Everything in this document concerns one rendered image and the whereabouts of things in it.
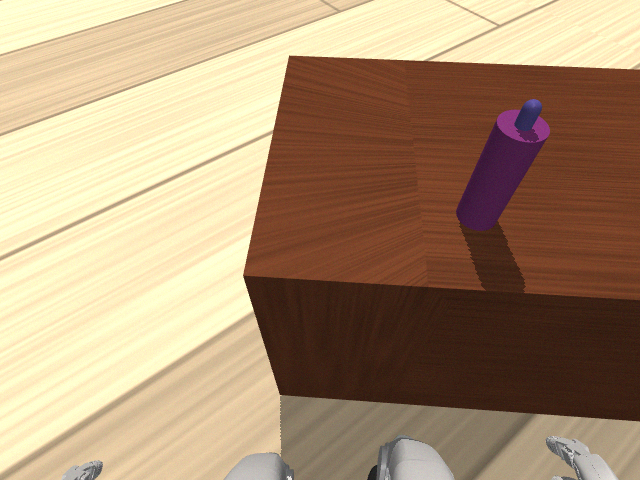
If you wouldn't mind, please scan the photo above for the bottle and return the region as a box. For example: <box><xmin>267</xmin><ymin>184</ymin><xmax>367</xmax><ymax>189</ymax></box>
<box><xmin>456</xmin><ymin>99</ymin><xmax>550</xmax><ymax>231</ymax></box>

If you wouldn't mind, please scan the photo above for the right robot hand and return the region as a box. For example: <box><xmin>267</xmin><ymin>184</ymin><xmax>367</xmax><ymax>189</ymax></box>
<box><xmin>546</xmin><ymin>436</ymin><xmax>619</xmax><ymax>480</ymax></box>

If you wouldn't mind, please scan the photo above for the left robot hand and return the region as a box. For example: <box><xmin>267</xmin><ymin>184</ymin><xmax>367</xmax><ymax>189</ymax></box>
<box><xmin>61</xmin><ymin>460</ymin><xmax>103</xmax><ymax>480</ymax></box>

